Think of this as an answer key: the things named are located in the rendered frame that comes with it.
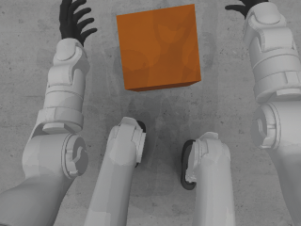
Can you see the robot left hand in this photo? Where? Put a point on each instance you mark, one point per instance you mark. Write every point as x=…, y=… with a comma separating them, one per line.
x=69, y=26

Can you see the robot left forearm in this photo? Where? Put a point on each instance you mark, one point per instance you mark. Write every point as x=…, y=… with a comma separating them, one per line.
x=65, y=91

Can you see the robot right upper arm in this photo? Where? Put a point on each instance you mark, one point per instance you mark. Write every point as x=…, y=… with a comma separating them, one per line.
x=276, y=128

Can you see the robot left thigh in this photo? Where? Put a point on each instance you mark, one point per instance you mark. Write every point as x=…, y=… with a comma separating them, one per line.
x=110, y=199

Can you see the robot right hand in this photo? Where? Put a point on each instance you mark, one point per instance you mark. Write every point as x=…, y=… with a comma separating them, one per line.
x=244, y=9

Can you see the carton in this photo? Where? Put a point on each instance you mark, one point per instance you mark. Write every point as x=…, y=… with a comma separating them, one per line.
x=159, y=48

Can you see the robot right forearm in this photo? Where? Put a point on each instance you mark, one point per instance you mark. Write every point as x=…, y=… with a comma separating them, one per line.
x=273, y=55

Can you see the right robot foot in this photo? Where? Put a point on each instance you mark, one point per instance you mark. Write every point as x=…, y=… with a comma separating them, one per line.
x=186, y=150

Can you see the robot left upper arm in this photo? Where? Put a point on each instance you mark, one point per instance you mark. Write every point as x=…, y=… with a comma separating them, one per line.
x=51, y=163

